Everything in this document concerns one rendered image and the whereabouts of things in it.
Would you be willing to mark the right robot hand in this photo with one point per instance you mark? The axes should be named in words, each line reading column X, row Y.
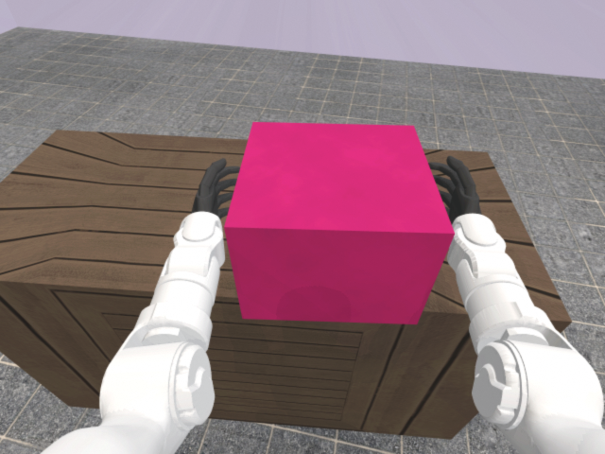
column 462, row 198

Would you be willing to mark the left robot hand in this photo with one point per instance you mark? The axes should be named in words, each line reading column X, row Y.
column 207, row 198

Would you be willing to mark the right robot forearm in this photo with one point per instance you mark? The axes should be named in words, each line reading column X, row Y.
column 492, row 291

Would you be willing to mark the robot left upper arm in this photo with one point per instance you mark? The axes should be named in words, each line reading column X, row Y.
column 151, row 397

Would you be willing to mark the robot right upper arm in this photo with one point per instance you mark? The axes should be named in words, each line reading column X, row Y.
column 544, row 399

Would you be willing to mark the pedestal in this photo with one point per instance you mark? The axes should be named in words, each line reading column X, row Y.
column 87, row 222

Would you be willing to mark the carton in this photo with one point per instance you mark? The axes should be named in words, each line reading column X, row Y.
column 335, row 223

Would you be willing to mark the left robot forearm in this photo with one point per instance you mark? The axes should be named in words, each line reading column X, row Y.
column 181, row 306

